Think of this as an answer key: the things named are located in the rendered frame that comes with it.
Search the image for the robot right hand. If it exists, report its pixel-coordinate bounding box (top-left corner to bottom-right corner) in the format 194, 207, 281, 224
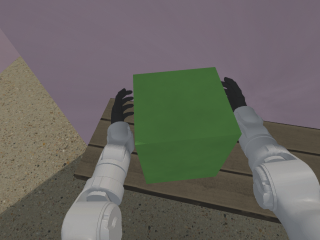
221, 77, 247, 112

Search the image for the left robot forearm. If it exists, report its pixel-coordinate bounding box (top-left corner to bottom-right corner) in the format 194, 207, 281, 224
61, 121, 135, 238

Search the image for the right robot forearm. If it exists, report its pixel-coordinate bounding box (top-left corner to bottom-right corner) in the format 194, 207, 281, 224
233, 106, 320, 196

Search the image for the carton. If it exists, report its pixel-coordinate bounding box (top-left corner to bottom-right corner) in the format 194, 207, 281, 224
133, 67, 242, 184

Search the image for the table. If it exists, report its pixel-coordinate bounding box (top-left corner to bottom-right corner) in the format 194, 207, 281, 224
73, 98, 320, 224

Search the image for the robot left hand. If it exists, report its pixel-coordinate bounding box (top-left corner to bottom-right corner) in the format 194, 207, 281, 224
111, 88, 134, 124

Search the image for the right robot upper arm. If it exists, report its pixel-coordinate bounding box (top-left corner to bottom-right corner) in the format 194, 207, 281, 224
252, 159, 320, 240

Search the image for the left robot upper arm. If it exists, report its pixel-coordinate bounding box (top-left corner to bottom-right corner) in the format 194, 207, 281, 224
61, 201, 122, 240

